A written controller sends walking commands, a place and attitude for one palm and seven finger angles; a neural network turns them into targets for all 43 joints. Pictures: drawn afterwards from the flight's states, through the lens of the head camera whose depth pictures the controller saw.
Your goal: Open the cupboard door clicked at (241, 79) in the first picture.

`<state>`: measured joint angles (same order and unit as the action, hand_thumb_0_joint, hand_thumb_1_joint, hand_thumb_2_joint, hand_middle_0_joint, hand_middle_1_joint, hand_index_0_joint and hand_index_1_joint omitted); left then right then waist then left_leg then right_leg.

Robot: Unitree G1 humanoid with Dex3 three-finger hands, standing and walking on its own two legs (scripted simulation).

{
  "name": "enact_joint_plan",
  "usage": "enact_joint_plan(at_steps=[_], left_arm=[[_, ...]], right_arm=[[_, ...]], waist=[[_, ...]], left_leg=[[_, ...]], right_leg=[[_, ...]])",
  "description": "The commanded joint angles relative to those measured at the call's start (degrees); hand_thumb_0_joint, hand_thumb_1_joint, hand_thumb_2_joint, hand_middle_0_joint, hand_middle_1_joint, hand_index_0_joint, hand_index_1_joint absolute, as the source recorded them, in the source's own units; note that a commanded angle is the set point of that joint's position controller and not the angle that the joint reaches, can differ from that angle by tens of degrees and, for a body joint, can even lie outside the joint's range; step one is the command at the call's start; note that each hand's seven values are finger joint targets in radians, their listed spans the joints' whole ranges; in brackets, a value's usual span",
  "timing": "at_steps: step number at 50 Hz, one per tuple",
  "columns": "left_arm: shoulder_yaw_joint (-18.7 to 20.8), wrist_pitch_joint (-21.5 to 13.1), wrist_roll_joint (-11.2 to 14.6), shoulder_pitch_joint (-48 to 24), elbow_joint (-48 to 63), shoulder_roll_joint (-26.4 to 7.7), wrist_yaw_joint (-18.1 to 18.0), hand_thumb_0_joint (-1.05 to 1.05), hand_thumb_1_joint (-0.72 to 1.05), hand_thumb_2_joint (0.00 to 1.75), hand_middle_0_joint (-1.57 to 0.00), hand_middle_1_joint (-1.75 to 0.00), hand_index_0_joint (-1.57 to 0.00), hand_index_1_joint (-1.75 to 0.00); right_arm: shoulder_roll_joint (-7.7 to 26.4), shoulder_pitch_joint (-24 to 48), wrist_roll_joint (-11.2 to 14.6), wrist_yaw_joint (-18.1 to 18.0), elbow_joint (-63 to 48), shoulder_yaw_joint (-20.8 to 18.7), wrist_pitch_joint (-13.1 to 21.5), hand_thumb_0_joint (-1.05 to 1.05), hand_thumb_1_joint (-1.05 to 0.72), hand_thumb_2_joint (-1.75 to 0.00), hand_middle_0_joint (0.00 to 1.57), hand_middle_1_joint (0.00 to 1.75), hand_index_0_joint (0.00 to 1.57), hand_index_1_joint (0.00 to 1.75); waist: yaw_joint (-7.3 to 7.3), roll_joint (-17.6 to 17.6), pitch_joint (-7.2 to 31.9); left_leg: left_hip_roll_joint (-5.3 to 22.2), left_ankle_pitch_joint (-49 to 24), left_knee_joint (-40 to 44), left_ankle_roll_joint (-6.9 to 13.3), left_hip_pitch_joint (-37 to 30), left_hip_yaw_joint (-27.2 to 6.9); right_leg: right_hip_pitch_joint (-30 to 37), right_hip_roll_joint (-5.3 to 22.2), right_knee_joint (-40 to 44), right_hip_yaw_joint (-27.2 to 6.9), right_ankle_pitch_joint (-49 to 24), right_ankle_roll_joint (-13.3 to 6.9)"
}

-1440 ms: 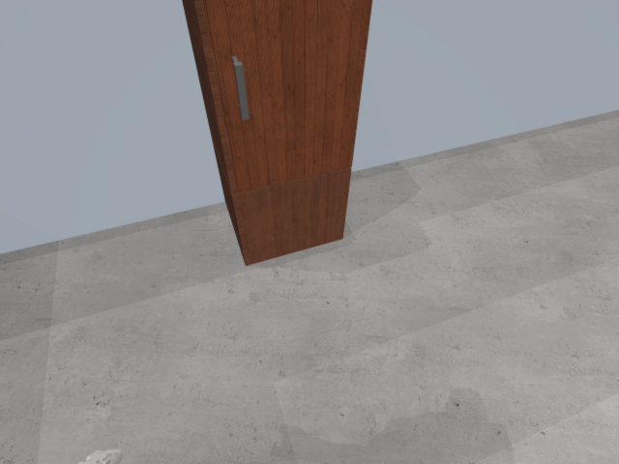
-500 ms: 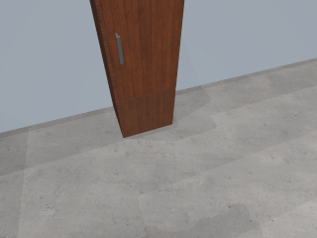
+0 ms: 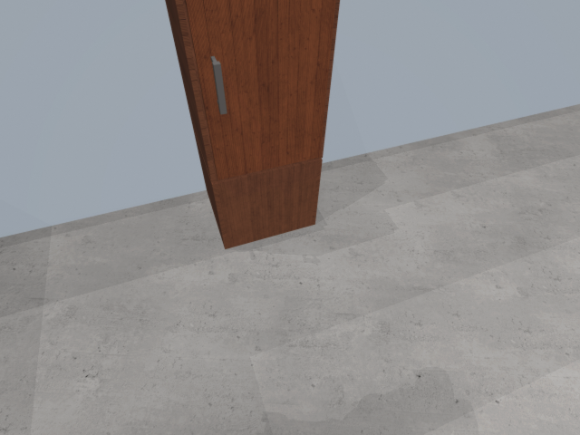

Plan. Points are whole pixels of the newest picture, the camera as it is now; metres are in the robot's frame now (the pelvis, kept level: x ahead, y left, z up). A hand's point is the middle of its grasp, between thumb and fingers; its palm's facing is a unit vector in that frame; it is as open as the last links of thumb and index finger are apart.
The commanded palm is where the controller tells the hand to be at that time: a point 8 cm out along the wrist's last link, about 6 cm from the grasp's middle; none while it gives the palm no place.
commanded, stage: walk to a spot facing it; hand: left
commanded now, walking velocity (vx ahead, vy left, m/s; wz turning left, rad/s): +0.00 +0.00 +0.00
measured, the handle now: (218, 85) +0.95 +0.25 +0.00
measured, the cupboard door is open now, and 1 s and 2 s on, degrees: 0 0 0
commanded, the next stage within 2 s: none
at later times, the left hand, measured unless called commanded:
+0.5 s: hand out of the picture +0.06 +0.19 -0.19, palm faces -0.15 -0.95 -0.27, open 7.3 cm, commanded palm none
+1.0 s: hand out of the picture +0.12 +0.20 -0.18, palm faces -0.34 -0.92 -0.20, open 7.3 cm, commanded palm none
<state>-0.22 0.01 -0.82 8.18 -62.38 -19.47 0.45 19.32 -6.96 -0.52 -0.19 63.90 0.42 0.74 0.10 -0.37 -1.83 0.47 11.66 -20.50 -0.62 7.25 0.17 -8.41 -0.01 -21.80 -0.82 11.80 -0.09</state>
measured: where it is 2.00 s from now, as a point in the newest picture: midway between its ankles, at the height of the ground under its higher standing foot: outside the picture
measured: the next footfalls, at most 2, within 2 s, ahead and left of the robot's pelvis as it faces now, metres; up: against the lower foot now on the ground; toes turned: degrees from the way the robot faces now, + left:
left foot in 0.94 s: +0.06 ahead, +0.11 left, +0.00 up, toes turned -24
right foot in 1.44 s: +0.17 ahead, -0.24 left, +0.00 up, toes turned -51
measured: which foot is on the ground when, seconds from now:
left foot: down 0.00-0.48, up 0.50-0.92, down 0.94-1.00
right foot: down 0.00-0.94, up 0.96-1.00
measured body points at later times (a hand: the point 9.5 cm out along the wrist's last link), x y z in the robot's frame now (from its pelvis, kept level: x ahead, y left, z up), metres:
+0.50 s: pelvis -0.02 -0.02 -0.03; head +0.01 -0.04 +0.42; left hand +0.07 +0.24 -0.16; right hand +0.02 -0.28 -0.18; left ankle -0.01 +0.12 -0.74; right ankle -0.01 -0.10 -0.75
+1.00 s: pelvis +0.01 +0.02 -0.01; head +0.03 +0.04 +0.44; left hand +0.14 +0.25 -0.16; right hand -0.01 -0.26 -0.12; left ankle +0.03 +0.13 -0.75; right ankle -0.02 -0.10 -0.71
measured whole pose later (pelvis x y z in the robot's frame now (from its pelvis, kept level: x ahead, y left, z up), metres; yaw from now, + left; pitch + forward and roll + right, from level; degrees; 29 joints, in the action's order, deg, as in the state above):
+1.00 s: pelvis +0.01 +0.02 -0.01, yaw -26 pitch +1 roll -1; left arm 5.5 3.0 -1.6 18.4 -54.4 -14.6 1.9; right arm 12.8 -12.5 -1.1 -1.1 51.5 -2.1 1.8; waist 1.6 -2.2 1.4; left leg 0.8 17.7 -27.8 1.2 11.0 2.1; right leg -24.4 -5.5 -44.6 -6.3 22.5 -0.4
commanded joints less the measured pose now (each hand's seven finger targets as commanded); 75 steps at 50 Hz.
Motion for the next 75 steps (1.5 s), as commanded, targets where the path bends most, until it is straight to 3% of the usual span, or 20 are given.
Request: enact_joint_plan(at_steps=[1, 14, 20, 22, 23, 24, 25, 28, 40, 44, 45, 47, 48, 53, 64, 66, 69, 70, 72, 75], left_arm=[[2.19, -1.63, 0.15, -2.77, 3.71, -11.99, -1.06, 0.00, 0.90, 0.90, -0.20, -0.30, -0.20, -0.30], [2.75, 1.86, -0.27, 2.14, 7.88, -5.65, -0.95, 0.00, 0.90, 0.90, -0.20, -0.30, -0.20, -0.30], [4.12, 2.93, -0.36, 4.88, 12.03, -1.93, 0.03, 0.00, 0.90, 0.90, -0.20, -0.30, -0.20, -0.30], [4.71, 2.42, -0.50, 9.84, 11.60, -1.23, 0.33, 0.00, 0.90, 0.90, -0.20, -0.30, -0.20, -0.30], [5.34, 1.69, -0.92, 13.17, 10.93, -3.43, 0.22, 0.00, 0.90, 0.90, -0.20, -0.30, -0.20, -0.30], [6.57, 0.74, -1.64, 13.32, 11.73, -9.88, -0.74, 0.00, 0.90, 0.90, -0.20, -0.30, -0.20, -0.30], [6.42, 0.95, -0.41, 14.70, 12.10, -9.04, -1.40, 0.00, 0.90, 0.90, -0.20, -0.30, -0.20, -0.30], [5.83, 0.93, -0.29, 5.77, 14.45, -5.17, -1.60, 0.00, 0.90, 0.90, -0.20, -0.30, -0.20, -0.30], [6.75, -0.33, -0.72, 12.00, 12.14, -4.49, -0.46, 0.00, 0.90, 0.90, -0.20, -0.30, -0.20, -0.30], [6.96, 0.13, -0.55, 6.93, 13.70, -4.81, -0.30, 0.00, 0.90, 0.90, -0.20, -0.30, -0.20, -0.30], [6.73, 0.26, -0.31, 4.79, 14.59, -3.66, -0.04, 0.00, 0.90, 0.90, -0.20, -0.30, -0.20, -0.30], [6.04, -0.01, 0.09, 1.63, 18.25, 1.60, 1.17, 0.00, 0.90, 0.90, -0.20, -0.30, -0.20, -0.30], [6.65, -0.49, -0.58, -0.31, 18.95, -0.56, 1.65, 0.00, 0.90, 0.90, -0.20, -0.30, -0.20, -0.30], [6.42, 0.83, -1.53, 4.33, 13.88, 2.61, 3.39, 0.00, 0.90, 0.90, -0.20, -0.30, -0.20, -0.30], [3.64, 0.75, -0.93, -12.90, 16.37, 6.32, 3.82, 0.00, 0.90, 0.90, -0.20, -0.30, -0.20, -0.30], [3.74, 0.30, -0.88, -11.81, 15.93, 5.74, 3.61, 0.00, 0.90, 0.90, -0.20, -0.30, -0.20, -0.30], [5.09, -0.61, -1.11, 1.67, 11.92, 2.17, 2.75, 0.00, 0.90, 0.90, -0.20, -0.30, -0.20, -0.30], [6.06, -1.35, -1.23, 10.10, 9.44, -1.05, 2.39, 0.00, 0.90, 0.90, -0.20, -0.30, -0.20, -0.30], [7.86, -1.89, 0.62, 18.82, 7.68, -10.75, 0.98, 0.00, 0.90, 0.90, -0.20, -0.30, -0.20, -0.30], [6.60, -1.61, 0.61, 6.88, 11.28, -5.18, -0.34, 0.00, 0.90, 0.90, -0.20, -0.30, -0.20, -0.30]], right_arm=[[11.96, 3.06, 0.09, -0.68, -3.80, -2.33, 1.38, 0.00, -0.90, -0.90, 0.20, 0.30, 0.20, 0.30], [6.27, -2.38, -0.22, -1.73, -7.76, -3.56, -1.03, 0.00, -0.90, -0.90, 0.20, 0.30, 0.20, 0.30], [6.96, 0.28, -0.52, -1.61, -12.31, -5.45, -0.81, 0.00, -0.90, -0.90, 0.20, 0.30, 0.20, 0.30], [6.32, 2.80, -0.80, -1.60, -13.57, -5.70, -0.96, 0.00, -0.90, -0.90, 0.20, 0.30, 0.20, 0.30], [5.33, 3.13, -0.53, -1.43, -14.14, -5.76, -1.50, 0.00, -0.90, -0.90, 0.20, 0.30, 0.20, 0.30], [-0.32, 0.36, -0.07, -1.11, -15.99, -4.82, -1.74, 0.00, -0.90, -0.90, 0.20, 0.30, 0.20, 0.30], [1.45, 2.56, -0.07, -1.42, -16.44, -4.88, -2.45, 0.00, -0.90, -0.90, 0.20, 0.30, 0.20, 0.30], [1.00, 0.95, -0.32, -0.87, -14.70, -5.25, -2.18, 0.00, -0.90, -0.90, 0.20, 0.30, 0.20, 0.30], [-1.00, 1.72, -0.53, -0.26, -16.42, -4.77, -0.18, 0.00, -0.90, -0.90, 0.20, 0.30, 0.20, 0.30], [-1.38, -6.25, 0.07, -0.76, -15.10, -4.63, 1.03, 0.00, -0.90, -0.90, 0.20, 0.30, 0.20, 0.30], [0.03, -11.11, 0.22, -1.35, -13.70, -4.99, 1.44, 0.00, -0.90, -0.90, 0.20, 0.30, 0.20, 0.30], [9.69, -16.34, -0.75, -2.06, -13.41, -6.72, 1.71, 0.00, -0.90, -0.90, 0.20, 0.30, 0.20, 0.30], [8.91, -13.74, -0.52, -1.74, -14.44, -6.19, 1.75, 0.00, -0.90, -0.90, 0.20, 0.30, 0.20, 0.30], [0.17, -10.83, -0.54, -1.81, -13.58, -3.33, 3.60, 0.00, -0.90, -0.90, 0.20, 0.30, 0.20, 0.30], [-1.35, -24.81, -1.23, -2.28, -5.80, -2.82, 3.79, 0.00, -0.90, -0.90, 0.20, 0.30, 0.20, 0.30], [-0.42, -24.69, -1.14, -2.29, -5.46, -3.19, 3.66, 0.00, -0.90, -0.90, 0.20, 0.30, 0.20, 0.30], [2.71, -21.31, -0.56, -1.99, -6.15, -4.24, 3.52, 0.00, -0.90, -0.90, 0.20, 0.30, 0.20, 0.30], [2.70, -19.74, 0.00, -1.52, -7.10, -4.14, 3.41, 0.00, -0.90, -0.90, 0.20, 0.30, 0.20, 0.30], [-3.42, -18.23, 1.19, -1.38, -11.03, -3.44, 3.85, 0.00, -0.90, -0.90, 0.20, 0.30, 0.20, 0.30], [-1.93, -13.89, -0.47, -1.11, -11.39, -3.98, 2.84, 0.00, -0.90, -0.90, 0.20, 0.30, 0.20, 0.30]], waist=[[-0.02, 0.55, 4.10], [-0.55, 1.72, 2.77], [0.81, 11.96, 1.74], [3.82, 7.99, 2.38], [5.36, -1.56, 2.82], [3.85, -22.39, 2.39], [5.34, -16.75, 2.94], [0.76, -5.36, 0.93], [3.78, -7.26, 4.41], [-0.05, -8.48, 4.59], [-2.68, -5.33, 5.13], [-5.46, 18.40, 0.79], [-4.51, 13.17, -2.10], [0.56, 7.73, -5.51], [-4.31, 9.32, -8.73], [-3.17, 9.43, -6.93], [3.81, 10.61, 2.46], [7.93, 9.14, 7.63], [8.78, -6.39, 18.34], [3.09, -0.62, 5.79]], left_leg=[[6.49, -8.58, 3.07, 2.07, -1.20, -5.16], [9.75, -7.71, -3.71, 1.99, -0.96, -0.70], [21.21, -12.02, -0.68, 9.65, 5.53, -4.73], [18.55, -13.88, -10.04, 6.61, 8.58, 0.65], [12.77, -6.35, -22.63, 2.15, 12.08, 5.81], [2.18, 19.93, -38.80, -2.60, 26.33, 8.97], [1.58, 22.24, -44.37, -1.81, 23.89, -0.98], [3.97, 11.27, -46.91, -2.08, 23.96, -2.92], [1.07, 13.44, -24.39, -2.35, 19.83, 0.03], [-1.45, 9.26, -6.67, -0.50, 1.72, 0.95], [0.40, 7.88, -0.79, 0.33, -9.79, -0.15], [26.05, 31.19, 13.71, 7.81, -16.06, -27.94], [30.04, 32.74, 14.76, 10.92, -8.07, -30.89], [15.60, 7.07, 11.93, 5.10, -0.21, -4.21], [16.92, -31.06, 5.66, 5.72, -12.61, 10.49], [17.51, -44.41, 0.98, 5.47, -12.49, 13.01], [17.47, -56.66, -17.74, 3.31, -10.23, 16.11], [16.91, -46.86, -30.93, 1.19, -0.80, 16.43], [5.06, 23.79, -66.59, -2.31, 30.72, 9.19], [11.77, 10.31, -60.74, -1.72, 29.49, 0.03]], right_leg=[[0.53, 6.76, 3.33, -5.37, -9.22, -1.56], [-9.12, 3.52, -7.83, -7.07, -14.03, -0.90], [-12.56, 1.04, -28.57, -0.07, 15.41, 0.99], [-5.67, 2.29, -18.91, 0.34, 9.73, 0.47], [-2.37, 4.12, -7.78, -4.04, -4.33, -0.42], [1.54, 19.06, 2.48, -29.15, -18.08, -5.59], [-3.95, 19.73, 7.20, -33.32, -14.06, -8.65], [-6.31, 13.68, 4.99, -25.32, -5.43, -10.18], [-0.45, 8.78, 9.14, -29.08, 16.07, -11.13], [-11.96, 4.90, 5.11, -27.21, 14.91, -8.39], [-20.98, 1.81, 0.76, -23.82, 18.34, -5.77], [-40.97, -5.58, -26.00, -5.58, 20.18, -0.06], [-39.96, -0.02, -32.63, -4.56, 16.78, 0.54], [-34.97, 2.37, -47.33, -0.25, -0.37, 2.46], [-34.36, 2.63, -24.88, 9.30, -1.94, 0.51], [-26.92, 0.04, -20.07, 11.21, 0.07, -1.67], [-6.90, -3.79, -14.08, 12.80, 1.54, -4.91], [9.49, -2.19, -9.48, 10.91, -2.97, -6.38], [31.16, 25.72, -2.06, -31.98, -18.47, -18.93], [5.72, 20.55, 5.38, -21.42, -0.19, -15.54]])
